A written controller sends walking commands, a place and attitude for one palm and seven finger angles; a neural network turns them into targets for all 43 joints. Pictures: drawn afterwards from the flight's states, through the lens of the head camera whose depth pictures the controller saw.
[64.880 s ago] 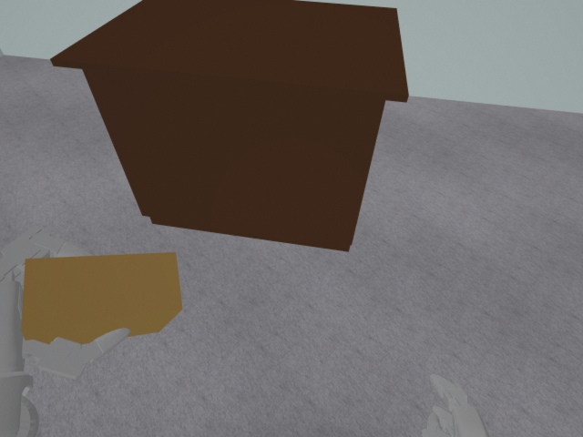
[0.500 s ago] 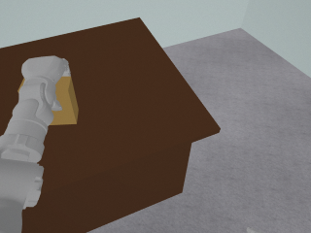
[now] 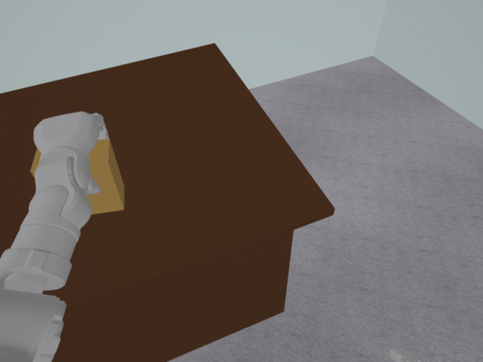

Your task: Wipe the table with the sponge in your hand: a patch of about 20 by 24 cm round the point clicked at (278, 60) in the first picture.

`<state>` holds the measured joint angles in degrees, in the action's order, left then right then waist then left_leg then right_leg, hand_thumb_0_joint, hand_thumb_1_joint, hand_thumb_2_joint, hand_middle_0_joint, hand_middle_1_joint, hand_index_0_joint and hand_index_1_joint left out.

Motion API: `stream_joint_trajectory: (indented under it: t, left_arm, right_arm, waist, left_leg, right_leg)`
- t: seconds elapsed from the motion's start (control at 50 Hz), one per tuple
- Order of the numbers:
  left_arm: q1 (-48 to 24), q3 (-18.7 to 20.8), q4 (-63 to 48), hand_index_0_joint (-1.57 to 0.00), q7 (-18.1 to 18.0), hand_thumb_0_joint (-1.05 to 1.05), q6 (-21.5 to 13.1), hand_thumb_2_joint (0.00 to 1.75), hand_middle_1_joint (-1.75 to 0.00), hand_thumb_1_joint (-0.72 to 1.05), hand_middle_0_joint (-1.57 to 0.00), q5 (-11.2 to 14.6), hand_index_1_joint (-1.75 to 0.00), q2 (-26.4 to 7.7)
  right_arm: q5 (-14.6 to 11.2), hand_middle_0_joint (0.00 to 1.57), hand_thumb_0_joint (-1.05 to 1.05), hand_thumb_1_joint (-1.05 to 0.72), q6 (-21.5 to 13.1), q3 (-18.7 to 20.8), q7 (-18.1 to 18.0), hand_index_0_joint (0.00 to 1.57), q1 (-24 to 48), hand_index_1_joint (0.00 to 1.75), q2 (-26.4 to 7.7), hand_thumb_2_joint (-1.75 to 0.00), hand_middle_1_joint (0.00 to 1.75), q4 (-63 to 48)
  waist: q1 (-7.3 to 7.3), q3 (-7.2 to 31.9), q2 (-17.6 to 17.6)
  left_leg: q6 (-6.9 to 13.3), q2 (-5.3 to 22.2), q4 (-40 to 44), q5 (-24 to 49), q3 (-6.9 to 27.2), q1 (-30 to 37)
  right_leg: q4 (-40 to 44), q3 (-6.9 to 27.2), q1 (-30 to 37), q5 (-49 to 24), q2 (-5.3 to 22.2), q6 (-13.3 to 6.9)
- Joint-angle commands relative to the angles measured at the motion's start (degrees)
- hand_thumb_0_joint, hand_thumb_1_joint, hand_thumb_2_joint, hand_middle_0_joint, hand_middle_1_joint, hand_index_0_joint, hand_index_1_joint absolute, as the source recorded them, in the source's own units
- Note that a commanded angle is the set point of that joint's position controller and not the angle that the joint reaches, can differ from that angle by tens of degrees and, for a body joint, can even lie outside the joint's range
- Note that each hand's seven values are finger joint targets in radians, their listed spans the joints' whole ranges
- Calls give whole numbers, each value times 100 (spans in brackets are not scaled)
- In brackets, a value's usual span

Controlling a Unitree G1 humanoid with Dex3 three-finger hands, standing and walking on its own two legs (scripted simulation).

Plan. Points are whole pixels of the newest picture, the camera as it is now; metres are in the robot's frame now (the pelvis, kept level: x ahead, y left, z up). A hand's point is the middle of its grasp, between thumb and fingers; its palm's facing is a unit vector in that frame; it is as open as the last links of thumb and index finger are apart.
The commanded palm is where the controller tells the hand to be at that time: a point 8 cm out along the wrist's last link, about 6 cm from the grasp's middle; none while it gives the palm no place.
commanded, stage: wipe back along the middle lane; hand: left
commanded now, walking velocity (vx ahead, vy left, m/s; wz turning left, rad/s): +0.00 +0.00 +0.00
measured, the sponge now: (88, 187) +0.38 +0.32 +0.08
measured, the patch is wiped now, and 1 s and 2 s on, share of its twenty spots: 1.00 1.00 1.00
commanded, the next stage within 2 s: slide across to the third lane in 1.32 s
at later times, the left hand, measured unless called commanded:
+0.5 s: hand (87, 177) +0.36 +0.28 +0.14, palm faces +0.05 +0.01 -1.00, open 10.1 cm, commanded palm +0.31 +0.26 +0.16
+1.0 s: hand (89, 196) +0.32 +0.26 +0.14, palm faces +0.11 -0.03 -0.99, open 10.1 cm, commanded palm +0.27 +0.25 +0.16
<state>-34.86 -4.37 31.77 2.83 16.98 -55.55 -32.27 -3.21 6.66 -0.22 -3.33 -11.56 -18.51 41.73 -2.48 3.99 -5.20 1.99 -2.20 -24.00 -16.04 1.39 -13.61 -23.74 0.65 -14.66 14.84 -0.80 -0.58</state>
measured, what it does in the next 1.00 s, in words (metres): stands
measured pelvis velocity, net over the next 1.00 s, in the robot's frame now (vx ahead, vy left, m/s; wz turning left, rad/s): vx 0.00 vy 0.00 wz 0.00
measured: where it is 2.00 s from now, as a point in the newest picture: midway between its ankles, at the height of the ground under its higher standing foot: outside the picture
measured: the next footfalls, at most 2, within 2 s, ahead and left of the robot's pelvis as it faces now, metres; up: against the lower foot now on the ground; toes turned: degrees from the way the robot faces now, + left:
none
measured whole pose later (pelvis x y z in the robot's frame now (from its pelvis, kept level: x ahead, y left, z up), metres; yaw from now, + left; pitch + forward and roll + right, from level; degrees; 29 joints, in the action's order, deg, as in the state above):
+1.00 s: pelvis +0.00 +0.00 +0.00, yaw +0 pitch +2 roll +0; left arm -17.1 -9.8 3.4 3.6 33.7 -56.3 -25.1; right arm -3.2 5.0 -4.6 -2.1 -3.0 -16.3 37.9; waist -6.0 3.7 -6.2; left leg 2.1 -2.8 -26.3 -17.7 1.0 -10.3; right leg -27.8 1.0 -12.2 17.3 -0.3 -0.5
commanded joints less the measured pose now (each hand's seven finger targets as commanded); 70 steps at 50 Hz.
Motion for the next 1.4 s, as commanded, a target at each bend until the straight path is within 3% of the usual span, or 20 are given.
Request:
stream_joint_trajectory:
  t: [0.0,0.1,0.12,0.2,0.22,0.3,0.36,0.4,0.56,0.6,0.64,0.7,0.94,1.0,1.02,1.1,1.2,1.24,1.34,1.38]
  left_arm:
    - [-1676,45,-1077,-120,122,0,261,130,-160,10,-120,-14,-160,-906]
    - [-1357,113,-1079,-120,216,0,404,130,-160,10,-120,-28,-160,-968]
    - [-1267,-157,-1139,-120,241,0,423,130,-160,10,-120,-10,-160,-668]
    - [-927,158,-1306,-120,262,0,457,130,-160,10,-120,0,-160,-918]
    - [-845,-169,-1242,-120,275,0,494,130,-160,10,-120,20,-160,-562]
    - [-808,-12,-1485,-120,246,0,601,130,-160,10,-120,-71,-160,-726]
    - [-568,-374,-1477,-120,243,0,684,130,-160,10,-120,-62,-160,-295]
    - [-364,-190,-1892,-120,232,0,737,130,-160,10,-120,-20,-160,-389]
    - [231,-579,-2422,-120,259,0,1174,130,-160,10,-120,108,-160,119]
    - [391,-350,-2632,-120,262,0,1265,130,-160,10,-120,76,-160,-99]
    - [435,-642,-2553,-120,297,0,1321,130,-160,10,-120,80,-160,208]
    - [684,-401,-2911,-120,322,0,1362,130,-160,10,-120,88,-160,-24]
    - [1191,-615,-3239,-120,324,0,1608,130,-160,10,-120,92,-160,273]
    - [1492,-308,-3668,-120,316,0,1621,130,-160,10,-120,106,-160,7]
    - [1463,-630,-3773,-120,338,0,1641,130,-160,10,-120,149,-160,351]
    - [1808,-396,-4108,-120,299,0,1731,130,-160,10,-120,153,-160,167]
    - [2115,-510,-4515,-120,243,0,1847,130,-160,10,-120,163,-160,358]
    - [2267,-853,-4523,-120,219,0,1863,130,-160,10,-120,233,-160,743]
    - [2504,-890,-4781,-120,115,0,1911,130,-160,10,-120,249,-160,819]
    - [2269,-684,-4827,-120,55,0,1934,130,-160,10,-120,206,-160,533]
  right_arm:
    - [-31,20,0,-90,-248,162,-58,20,811,30,-622,-90,30,-838]
    - [-13,20,0,-90,-256,78,-117,20,974,30,-589,-90,30,-903]
    - [-26,20,0,-90,-264,60,-110,20,984,30,-533,-90,30,-935]
    - [0,20,0,-90,-258,21,-100,20,1115,30,-543,-90,30,-1013]
    - [-13,20,0,-90,-275,-11,-107,20,1112,30,-492,-90,30,-1038]
    - [8,20,0,-90,-270,-24,-92,20,1241,30,-511,-90,30,-1083]
    - [-16,20,0,-90,-286,-42,-84,20,1235,30,-471,-90,30,-1078]
    - [8,20,0,-90,-301,-42,-47,20,1346,30,-471,-90,30,-1177]
    - [-40,20,0,-90,-358,-69,22,20,1493,30,-436,-90,30,-1211]
    - [-29,20,0,-90,-370,-89,41,20,1598,30,-448,-90,30,-1249]
    - [-47,20,0,-90,-393,-104,37,20,1566,30,-406,-90,30,-1194]
    - [-24,20,0,-90,-400,-123,57,20,1693,30,-417,-90,30,-1266]
    - [-31,20,0,-90,-429,-231,81,20,1847,30,-280,-90,30,-1282]
    - [-8,20,0,-90,-420,-225,118,20,1962,30,-304,-90,30,-1341]
    - [-22,20,0,-90,-434,-246,129,20,1977,30,-246,-90,30,-1388]
    - [-20,20,0,-90,-416,-243,176,20,2076,30,-277,-90,30,-1403]
    - [-25,20,0,-90,-416,-232,239,20,2153,30,-243,-90,30,-1438]
    - [-49,20,0,-90,-412,-253,272,20,2117,30,-183,-90,30,-1426]
    - [-44,20,0,-90,-381,-247,311,20,2164,30,-161,-90,30,-1431]
    - [-23,20,0,-90,-329,-230,264,20,2202,30,-211,-90,30,-1397]
  waist:
    - [-1,1508,510]
    - [-96,1435,640]
    - [-42,1434,637]
    - [-161,1301,620]
    - [-94,1193,696]
    - [-181,1239,481]
    - [-101,1107,630]
    - [-234,1394,512]
    - [-188,1114,717]
    - [-281,1177,591]
    - [-165,954,840]
    - [-295,1110,622]
    - [-294,861,782]
    - [-405,1024,555]
    - [-350,980,677]
    - [-418,961,595]
    - [-425,956,705]
    - [-346,757,786]
    - [-360,685,864]
    - [-394,658,762]
  left_leg:
    - [38,29,-15,2905,-138,545]
    - [32,14,25,2558,-146,419]
    - [36,10,-8,2620,-166,477]
    - [6,38,18,2494,-153,375]
    - [17,22,0,2488,-188,366]
    - [-6,35,15,2406,-157,385]
    - [-28,46,-11,2377,-164,365]
    - [-12,51,-45,2646,-115,459]
    - [-21,78,-43,2648,-108,434]
    - [-12,74,-49,2639,-92,450]
    - [-12,79,-62,2587,-106,407]
    - [-12,62,-58,2562,-107,444]
    - [-20,38,-21,2384,-143,360]
    - [-31,33,-40,2503,-126,430]
    - [-15,26,-61,2531,-153,408]
    - [-30,46,-20,2547,-115,438]
    - [-13,72,-33,2681,-106,515]
    - [-25,90,-18,2675,-118,459]
    - [-11,94,-13,2582,-126,461]
    - [-31,68,57,2286,-156,427]
  right_leg:
    - [-37,-136,914,-2347,-104,-271]
    - [-70,-124,991,-2234,-78,-285]
    - [-131,-144,984,-2253,-62,-257]
    - [-95,-102,970,-2192,-73,-284]
    - [-143,-156,953,-2200,-57,-255]
    - [-114,-81,901,-2070,-75,-302]
    - [-170,-161,819,-2011,-75,-277]
    - [-207,-89,968,-2157,-90,-303]
    - [-263,-187,923,-2105,-95,-256]
    - [-269,-112,968,-2097,-117,-288]
    - [-297,-192,890,-2071,-112,-260]
    - [-303,-93,1009,-2101,-121,-275]
    - [-328,-115,1084,-2067,-124,-253]
    - [-334,10,1175,-2214,-153,-273]
    - [-357,-85,1192,-2257,-112,-244]
    - [-334,25,1190,-2243,-171,-264]
    - [-343,32,1196,-2317,-195,-263]
    - [-360,-82,1157,-2244,-174,-245]
    - [-364,-57,1165,-2226,-185,-257]
    - [-305,5,1161,-2083,-172,-262]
